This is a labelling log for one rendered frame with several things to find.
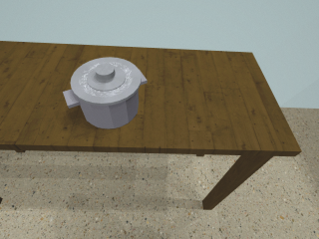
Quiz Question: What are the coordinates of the knob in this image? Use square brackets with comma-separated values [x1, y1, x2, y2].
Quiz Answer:
[95, 63, 116, 81]

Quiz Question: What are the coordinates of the table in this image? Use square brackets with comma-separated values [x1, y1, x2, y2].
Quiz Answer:
[0, 41, 302, 210]

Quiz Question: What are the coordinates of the lid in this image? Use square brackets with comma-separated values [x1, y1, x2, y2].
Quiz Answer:
[70, 57, 142, 106]

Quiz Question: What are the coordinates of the pot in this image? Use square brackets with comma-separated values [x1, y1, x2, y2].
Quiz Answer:
[63, 69, 148, 129]

